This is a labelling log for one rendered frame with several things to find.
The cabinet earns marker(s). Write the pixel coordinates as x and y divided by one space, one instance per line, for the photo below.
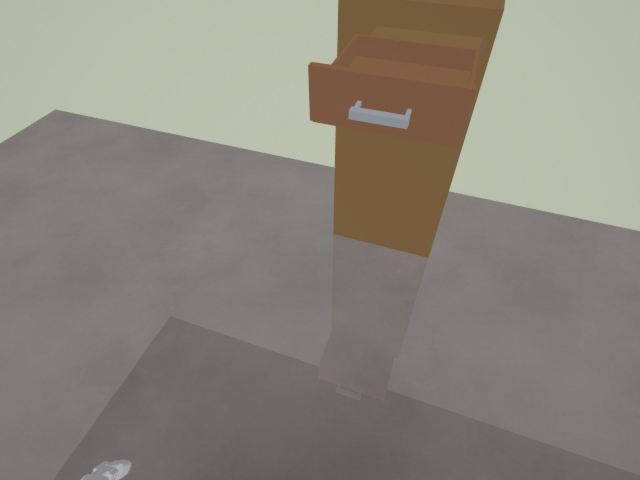
391 191

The handle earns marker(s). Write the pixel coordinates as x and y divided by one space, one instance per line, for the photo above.
379 117

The drawer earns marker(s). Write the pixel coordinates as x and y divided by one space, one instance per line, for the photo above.
391 75

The left robot hand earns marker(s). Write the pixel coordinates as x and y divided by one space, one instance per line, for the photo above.
109 471

